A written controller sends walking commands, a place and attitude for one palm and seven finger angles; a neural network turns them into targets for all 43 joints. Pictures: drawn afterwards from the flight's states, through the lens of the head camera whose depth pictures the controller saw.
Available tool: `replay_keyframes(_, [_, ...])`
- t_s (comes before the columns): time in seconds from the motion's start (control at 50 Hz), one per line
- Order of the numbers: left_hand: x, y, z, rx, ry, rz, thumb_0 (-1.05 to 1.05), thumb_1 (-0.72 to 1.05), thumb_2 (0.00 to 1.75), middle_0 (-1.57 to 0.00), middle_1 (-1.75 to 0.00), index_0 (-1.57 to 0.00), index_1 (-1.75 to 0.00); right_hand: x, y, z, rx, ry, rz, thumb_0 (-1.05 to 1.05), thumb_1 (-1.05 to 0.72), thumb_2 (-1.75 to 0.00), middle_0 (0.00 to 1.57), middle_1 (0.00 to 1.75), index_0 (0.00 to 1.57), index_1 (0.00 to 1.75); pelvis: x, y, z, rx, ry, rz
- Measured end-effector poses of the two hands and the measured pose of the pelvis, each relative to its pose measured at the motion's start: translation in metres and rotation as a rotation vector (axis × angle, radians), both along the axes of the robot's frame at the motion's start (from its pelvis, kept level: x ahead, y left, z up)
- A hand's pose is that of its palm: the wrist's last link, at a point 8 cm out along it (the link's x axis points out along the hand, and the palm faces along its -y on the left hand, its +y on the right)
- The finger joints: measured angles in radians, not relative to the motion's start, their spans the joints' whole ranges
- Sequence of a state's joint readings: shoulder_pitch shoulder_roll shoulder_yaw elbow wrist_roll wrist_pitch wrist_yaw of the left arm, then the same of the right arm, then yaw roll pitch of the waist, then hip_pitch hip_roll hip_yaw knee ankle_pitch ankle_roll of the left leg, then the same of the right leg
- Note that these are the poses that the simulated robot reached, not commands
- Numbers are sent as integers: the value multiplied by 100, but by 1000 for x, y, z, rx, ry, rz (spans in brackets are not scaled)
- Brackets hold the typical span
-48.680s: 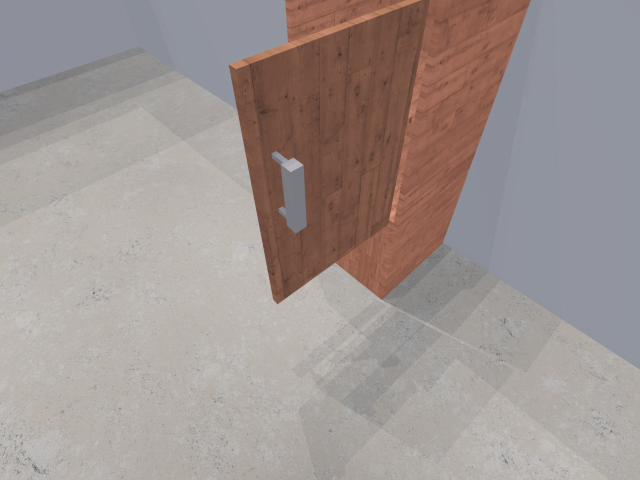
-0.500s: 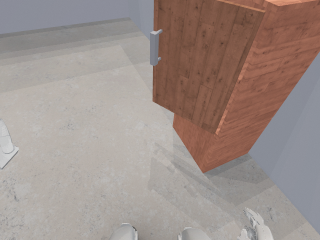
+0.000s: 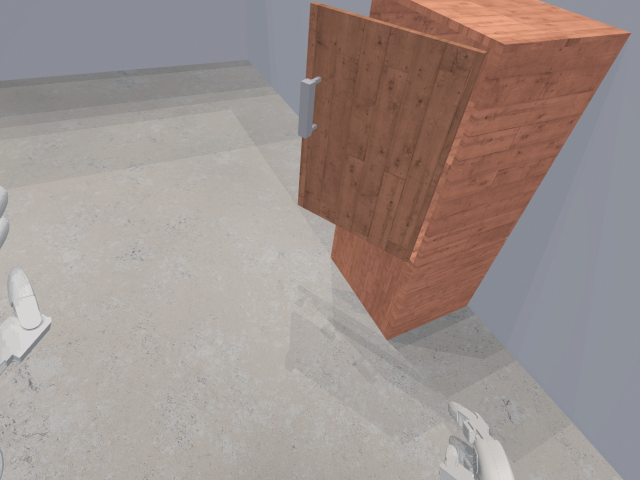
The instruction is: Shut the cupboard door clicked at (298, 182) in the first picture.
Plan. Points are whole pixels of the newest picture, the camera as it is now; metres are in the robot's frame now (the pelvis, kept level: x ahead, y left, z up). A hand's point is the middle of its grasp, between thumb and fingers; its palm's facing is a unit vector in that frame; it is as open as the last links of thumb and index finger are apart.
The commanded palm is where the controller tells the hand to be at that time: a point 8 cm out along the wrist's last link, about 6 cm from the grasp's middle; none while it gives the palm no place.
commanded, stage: stop stepping back and stand still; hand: left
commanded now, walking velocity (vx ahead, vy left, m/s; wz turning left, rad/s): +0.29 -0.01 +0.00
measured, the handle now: (311, 106) +0.98 +0.06 +0.02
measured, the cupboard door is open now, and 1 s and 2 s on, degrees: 29 29 29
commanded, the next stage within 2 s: let the arm hang, fingers relaxed in 1.40 s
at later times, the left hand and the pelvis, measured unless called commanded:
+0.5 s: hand (70, 305) +0.22 +0.25 +0.17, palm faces +0.40 -0.79 -0.46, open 7.4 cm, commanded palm +0.16 +0.29 +0.18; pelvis +0.00 +0.00 -0.01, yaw -4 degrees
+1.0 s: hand (61, 293) +0.24 +0.27 +0.17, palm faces +0.38 -0.82 -0.42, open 7.4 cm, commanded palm +0.18 +0.31 +0.18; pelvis +0.02 +0.02 +0.00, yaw -4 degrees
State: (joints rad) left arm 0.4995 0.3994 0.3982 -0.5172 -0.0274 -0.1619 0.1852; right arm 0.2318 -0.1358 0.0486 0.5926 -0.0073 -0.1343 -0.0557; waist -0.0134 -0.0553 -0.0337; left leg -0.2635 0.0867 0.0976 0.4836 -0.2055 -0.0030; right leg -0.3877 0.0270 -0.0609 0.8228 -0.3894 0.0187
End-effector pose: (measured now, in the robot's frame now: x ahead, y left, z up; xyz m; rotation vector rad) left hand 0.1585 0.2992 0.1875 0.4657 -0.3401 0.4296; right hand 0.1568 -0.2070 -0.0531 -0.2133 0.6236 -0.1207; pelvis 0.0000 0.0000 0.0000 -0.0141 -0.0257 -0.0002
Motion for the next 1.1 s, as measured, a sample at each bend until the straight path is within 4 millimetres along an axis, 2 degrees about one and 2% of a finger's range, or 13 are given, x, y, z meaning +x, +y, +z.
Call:
replay_keyframes(0.08, [-6,-16,13,106,14,-42,2,89,90,-21,-30,-20,-31,-32,-19,-16,9,77,-52,1,-90,-89,20,30,20,30,-5,-11,-2,10,26,-17])
replay_keyframes(0.12, [-7,-18,12,142,23,-31,1,89,90,-21,-30,-21,-31,-45,-33,-30,1,128,-73,1,-90,-89,20,30,20,30,-12,-14,-9,26,37,-38])
replay_keyframes(0.16, [-6,-16,11,126,37,-14,1,89,90,-21,-30,-21,-31,-60,-46,-39,-17,197,-89,1,-90,-89,20,30,20,30,-16,-15,-7,25,22,-43])
replay_keyframes(0.24, [-5,-12,2,65,82,24,1,89,90,-21,-30,-21,-31,-85,-65,-39,-36,256,-154,1,-90,-89,20,30,20,30,-14,-13,1,47,18,-62])
replay_keyframes(0.32, [1,-16,-10,23,104,0,1,89,90,-21,-30,-21,-31,-95,-75,-36,-75,269,-194,1,-90,-89,20,30,20,30,-9,-10,1,47,14,-58])
replay_keyframes(0.42, [15,-15,-12,34,50,-62,1,89,90,-21,-30,-21,-31,-80,-70,-36,-117,231,-207,1,-90,-89,20,30,20,30,-1,1,-9,16,8,-47])
replay_keyframes(0.6, [33,-2,10,137,60,-31,1,89,90,-21,-30,-21,-31,-19,-24,-33,20,111,-124,1,-90,-89,20,30,20,30,11,3,-6,13,41,-66])
replay_keyframes(0.72, [37,-2,-9,63,144,-26,1,89,90,-21,-30,-21,-31,4,-8,-33,54,109,-92,1,-90,-89,20,30,20,30,20,8,-4,17,49,-78])
replay_keyframes(0.82, [40,2,-22,7,169,-30,1,89,90,-21,-30,-21,-31,8,-9,-25,18,107,-95,1,-90,-89,20,30,20,30,21,12,-3,17,44,-79])
replay_keyframes(1.0, [40,9,-4,37,84,-64,2,89,90,-21,-30,-21,-31,-4,-17,-13,-36,91,-127,1,-90,-89,20,30,20,30,15,19,-1,6,45,-77])
replay_keyframes(1.1, [34,15,-6,50,121,-59,1,89,90,-21,-30,-21,-31,-18,-16,-17,-29,109,-149,1,-90,-89,20,30,20,30,10,24,0,2,49,-81])
